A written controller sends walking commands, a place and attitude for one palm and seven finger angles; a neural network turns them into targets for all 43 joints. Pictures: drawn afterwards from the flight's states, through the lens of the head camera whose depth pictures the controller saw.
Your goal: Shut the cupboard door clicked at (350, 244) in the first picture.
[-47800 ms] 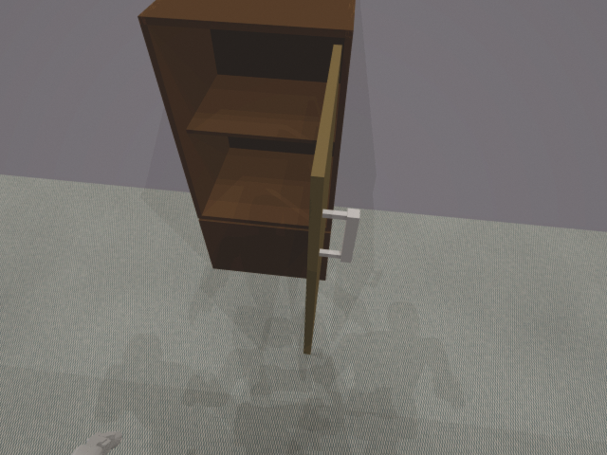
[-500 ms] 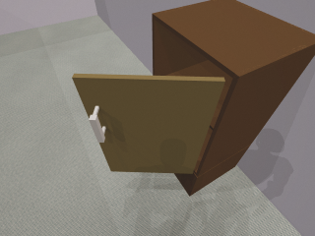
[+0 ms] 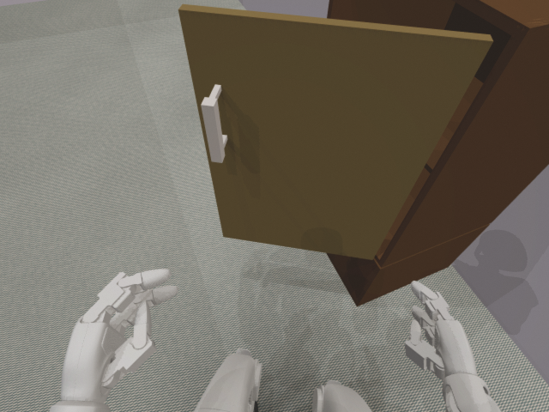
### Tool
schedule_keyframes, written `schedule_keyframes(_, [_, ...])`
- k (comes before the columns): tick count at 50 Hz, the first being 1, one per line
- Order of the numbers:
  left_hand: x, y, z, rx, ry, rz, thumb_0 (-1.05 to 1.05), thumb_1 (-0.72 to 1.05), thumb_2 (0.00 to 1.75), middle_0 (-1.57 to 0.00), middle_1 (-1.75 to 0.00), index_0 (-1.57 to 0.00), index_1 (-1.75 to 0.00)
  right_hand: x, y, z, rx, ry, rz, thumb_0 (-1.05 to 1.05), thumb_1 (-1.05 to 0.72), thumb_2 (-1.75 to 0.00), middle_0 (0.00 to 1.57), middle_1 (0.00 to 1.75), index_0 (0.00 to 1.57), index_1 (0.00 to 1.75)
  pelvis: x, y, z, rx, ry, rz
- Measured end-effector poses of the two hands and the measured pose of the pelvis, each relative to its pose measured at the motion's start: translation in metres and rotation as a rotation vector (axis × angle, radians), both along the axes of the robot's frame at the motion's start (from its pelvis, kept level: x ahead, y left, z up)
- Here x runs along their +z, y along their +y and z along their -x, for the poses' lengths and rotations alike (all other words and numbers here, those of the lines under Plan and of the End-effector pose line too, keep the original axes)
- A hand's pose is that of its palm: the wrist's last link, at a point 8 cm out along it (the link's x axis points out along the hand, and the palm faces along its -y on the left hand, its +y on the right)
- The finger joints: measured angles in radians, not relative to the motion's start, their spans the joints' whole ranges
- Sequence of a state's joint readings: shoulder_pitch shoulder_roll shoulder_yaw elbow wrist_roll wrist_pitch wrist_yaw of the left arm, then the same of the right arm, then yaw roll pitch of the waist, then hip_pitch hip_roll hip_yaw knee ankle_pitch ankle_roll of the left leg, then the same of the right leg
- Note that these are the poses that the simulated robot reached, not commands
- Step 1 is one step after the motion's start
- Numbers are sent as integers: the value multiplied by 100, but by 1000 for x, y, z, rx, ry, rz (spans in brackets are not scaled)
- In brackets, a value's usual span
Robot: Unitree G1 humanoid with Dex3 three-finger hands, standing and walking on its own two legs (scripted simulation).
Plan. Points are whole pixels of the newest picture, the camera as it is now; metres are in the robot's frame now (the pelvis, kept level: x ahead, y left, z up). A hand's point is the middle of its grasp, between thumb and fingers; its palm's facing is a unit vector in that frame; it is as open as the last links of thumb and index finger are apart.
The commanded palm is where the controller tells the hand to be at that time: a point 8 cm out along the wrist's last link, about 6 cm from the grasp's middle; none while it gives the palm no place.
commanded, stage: raise the hand and make a fist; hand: left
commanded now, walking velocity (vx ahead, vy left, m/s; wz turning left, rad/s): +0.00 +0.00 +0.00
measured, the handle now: (217, 124) +0.54 +0.17 +0.10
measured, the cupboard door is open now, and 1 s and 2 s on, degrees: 58 58 58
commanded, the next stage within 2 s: bring the fist close to the handle in 1.36 s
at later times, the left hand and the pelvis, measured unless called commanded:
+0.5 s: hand (154, 303) +0.23 +0.18 +0.07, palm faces -0.10 -1.00 +0.00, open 3.3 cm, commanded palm +0.21 +0.25 +0.08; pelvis +0.01 +0.04 +0.01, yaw -2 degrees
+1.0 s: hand (115, 267) +0.25 +0.23 +0.11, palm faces +0.01 -1.00 -0.06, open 3.1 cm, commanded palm +0.24 +0.27 +0.10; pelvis +0.03 +0.03 +0.04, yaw -1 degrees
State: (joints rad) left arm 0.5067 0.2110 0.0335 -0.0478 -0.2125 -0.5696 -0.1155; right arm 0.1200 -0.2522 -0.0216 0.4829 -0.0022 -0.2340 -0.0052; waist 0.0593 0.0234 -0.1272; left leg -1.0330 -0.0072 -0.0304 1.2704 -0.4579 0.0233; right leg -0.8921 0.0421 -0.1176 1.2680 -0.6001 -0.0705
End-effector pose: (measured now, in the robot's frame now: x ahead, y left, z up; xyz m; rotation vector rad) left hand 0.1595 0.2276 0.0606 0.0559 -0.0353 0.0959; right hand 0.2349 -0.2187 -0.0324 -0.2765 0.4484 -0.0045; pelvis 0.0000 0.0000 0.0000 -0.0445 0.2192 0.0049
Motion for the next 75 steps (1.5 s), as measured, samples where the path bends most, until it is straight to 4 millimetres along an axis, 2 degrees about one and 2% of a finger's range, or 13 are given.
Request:
schedule_keyframes(4, [34,-18,-28,-139,-200,17,2,90,90,-60,-75,-61,-75,-25,26,21,10,53,-59,1,-90,-90,20,30,20,30,-6,7,10,6,7,24])
schedule_keyframes(9, [0,-43,-55,-323,125,62,1,90,90,-69,-85,-70,-85,-36,37,69,-100,205,-127,1,-90,-90,20,30,20,30,6,16,9,-19,1,9])
schedule_keyframes(12, [-14,-28,-51,-236,292,88,1,90,90,-75,-91,-76,-91,-29,30,94,-179,267,-114,1,-90,-90,20,30,20,30,18,21,2,-38,-6,2])
schedule_keyframes(16, [8,13,-45,-33,184,50,2,90,90,-83,-99,-83,-99,-22,16,109,-219,298,-49,1,-90,-90,20,30,20,30,24,26,-7,-43,0,9])
schedule_keyframes(21, [33,31,-49,-41,-60,6,1,90,90,-91,-109,-92,-109,-26,1,100,-180,293,32,1,-90,-90,20,30,20,30,14,33,-8,-21,22,29])
schedule_keyframes(28, [-3,9,-55,-236,182,57,1,90,90,-104,-123,-105,-123,-7,11,63,-195,191,21,1,-90,-90,20,30,20,30,18,41,-13,-30,26,27])
schedule_keyframes(35, [48,50,-57,-23,-24,12,2,90,90,-117,-137,-118,-137,12,37,29,-107,119,-16,1,-90,-90,20,30,20,30,28,41,-22,-19,11,32])
schedule_keyframes(38, [47,50,-61,-40,-42,11,1,90,90,-122,-142,-123,-142,9,44,21,-68,122,-30,1,-90,-90,20,30,20,30,27,41,-23,-9,12,37])
schedule_keyframes(44, [12,27,-66,-206,187,46,1,90,90,-127,-147,-128,-147,8,41,26,-84,156,-36,1,-90,-90,20,30,20,30,31,38,-25,-13,8,32])
schedule_keyframes(52, [61,57,-73,-54,-38,-16,1,90,90,-129,-149,-130,-150,3,20,44,-122,206,-18,1,-90,-90,20,30,20,30,35,29,-29,-13,0,26])
schedule_keyframes(60, [15,18,-75,-218,191,64,1,90,90,-129,-150,-130,-150,-1,1,56,-169,215,-14,1,-90,-90,20,30,20,30,33,24,-28,-24,8,13])
schedule_keyframes(68, [56,33,-73,-74,-46,-9,1,90,90,-129,-150,-130,-150,-3,-5,52,-157,202,-23,1,-90,-90,20,30,20,30,31,15,-26,-24,0,7])
schedule_keyframes(75, [20,10,-67,-186,158,48,1,90,90,-129,-150,-130,-150,-6,-2,48,-149,190,-47,1,-90,-90,20,30,20,30,30,14,-24,-23,2,3])
